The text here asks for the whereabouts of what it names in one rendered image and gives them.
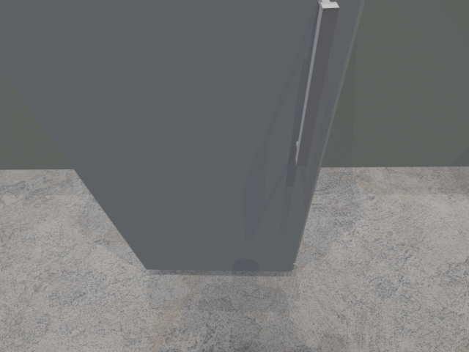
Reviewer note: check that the handle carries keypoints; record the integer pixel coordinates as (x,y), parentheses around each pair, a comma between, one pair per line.
(326,24)

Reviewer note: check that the fridge door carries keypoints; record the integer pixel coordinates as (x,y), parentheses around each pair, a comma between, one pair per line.
(181,117)

